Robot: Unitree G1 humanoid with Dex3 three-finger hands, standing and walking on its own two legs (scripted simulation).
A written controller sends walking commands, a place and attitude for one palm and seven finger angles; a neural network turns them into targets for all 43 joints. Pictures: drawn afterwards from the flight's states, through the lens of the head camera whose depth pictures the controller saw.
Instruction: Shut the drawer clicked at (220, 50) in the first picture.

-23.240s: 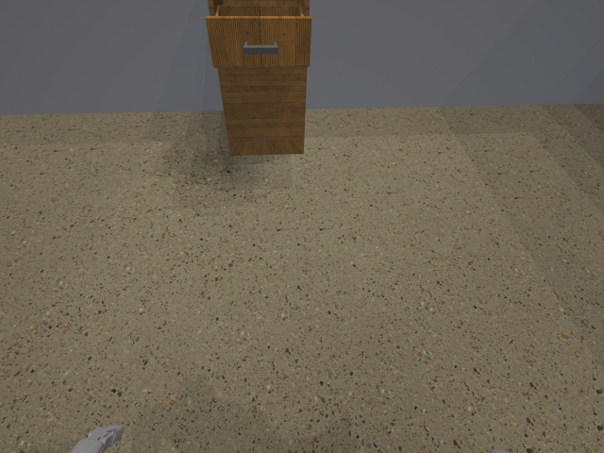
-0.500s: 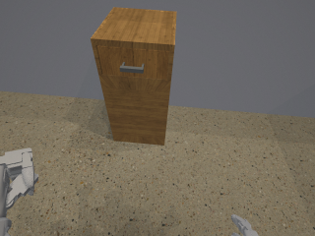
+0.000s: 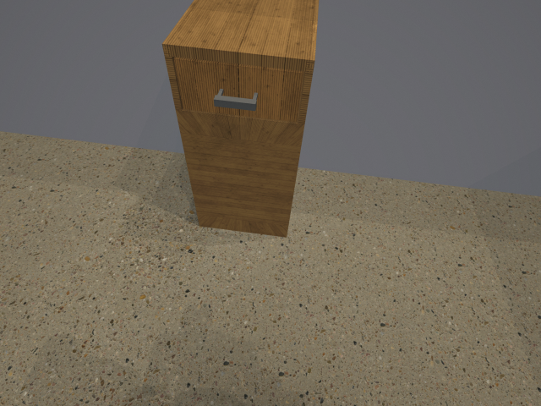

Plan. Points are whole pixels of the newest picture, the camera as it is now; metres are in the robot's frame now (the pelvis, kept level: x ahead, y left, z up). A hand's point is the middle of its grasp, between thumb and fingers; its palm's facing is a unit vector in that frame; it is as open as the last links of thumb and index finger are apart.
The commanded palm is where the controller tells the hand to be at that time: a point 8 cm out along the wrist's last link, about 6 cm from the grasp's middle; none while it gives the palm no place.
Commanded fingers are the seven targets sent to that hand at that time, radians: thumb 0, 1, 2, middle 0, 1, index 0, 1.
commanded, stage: let the arm hang, fingers relaxed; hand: left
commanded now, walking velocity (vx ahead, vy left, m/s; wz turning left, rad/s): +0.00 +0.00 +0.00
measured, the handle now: (236, 98) +0.88 +0.14 -0.05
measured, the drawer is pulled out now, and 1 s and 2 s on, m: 0.00 0.00 0.00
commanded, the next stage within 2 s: look to check the result in 0.62 s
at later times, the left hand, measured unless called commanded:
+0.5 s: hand out of the picture -0.01 +0.16 -0.17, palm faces +0.02 -0.99 -0.16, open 7.3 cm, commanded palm none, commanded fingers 0.00 0.90 0.90 -0.20 -0.30 -0.20 -0.30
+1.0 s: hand out of the picture +0.00 +0.15 -0.17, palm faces +0.02 -0.98 -0.17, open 7.3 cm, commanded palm none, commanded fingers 0.00 0.90 0.90 -0.20 -0.30 -0.20 -0.30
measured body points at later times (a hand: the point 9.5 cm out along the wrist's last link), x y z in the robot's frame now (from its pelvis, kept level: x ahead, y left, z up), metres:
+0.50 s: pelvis +0.00 +0.01 +0.01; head +0.01 +0.01 +0.46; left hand -0.01 +0.22 -0.15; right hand -0.02 -0.20 -0.15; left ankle +0.01 +0.11 -0.73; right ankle +0.02 -0.10 -0.73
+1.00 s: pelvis +0.01 +0.00 +0.01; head +0.02 -0.01 +0.46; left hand +0.00 +0.21 -0.15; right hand -0.03 -0.20 -0.15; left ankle +0.01 +0.11 -0.73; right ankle +0.02 -0.10 -0.73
